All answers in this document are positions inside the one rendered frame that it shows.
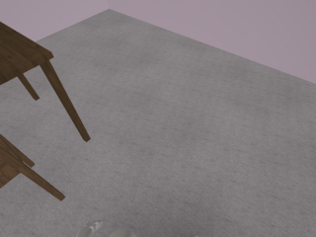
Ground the chair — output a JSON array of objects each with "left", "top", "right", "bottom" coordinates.
[{"left": 0, "top": 134, "right": 66, "bottom": 201}]

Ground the table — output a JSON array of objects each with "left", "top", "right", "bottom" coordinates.
[{"left": 0, "top": 22, "right": 91, "bottom": 142}]

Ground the robot left hand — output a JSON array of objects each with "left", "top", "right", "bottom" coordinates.
[{"left": 76, "top": 219, "right": 103, "bottom": 237}]

